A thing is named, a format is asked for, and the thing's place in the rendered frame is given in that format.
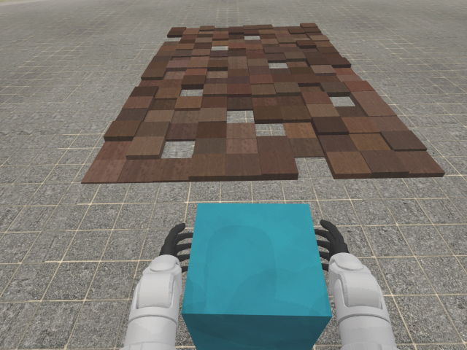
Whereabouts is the left robot forearm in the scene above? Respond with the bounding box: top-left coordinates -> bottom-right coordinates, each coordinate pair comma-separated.
119,254 -> 182,350

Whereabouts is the robot left hand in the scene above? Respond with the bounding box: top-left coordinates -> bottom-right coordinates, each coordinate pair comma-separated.
159,223 -> 193,273

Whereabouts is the carton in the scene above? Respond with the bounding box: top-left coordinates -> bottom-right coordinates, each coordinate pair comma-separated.
181,203 -> 332,350

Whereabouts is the robot right hand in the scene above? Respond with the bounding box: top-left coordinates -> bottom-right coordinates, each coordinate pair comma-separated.
314,219 -> 349,272

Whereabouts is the right robot forearm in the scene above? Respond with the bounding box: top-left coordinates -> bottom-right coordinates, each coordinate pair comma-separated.
328,252 -> 400,350

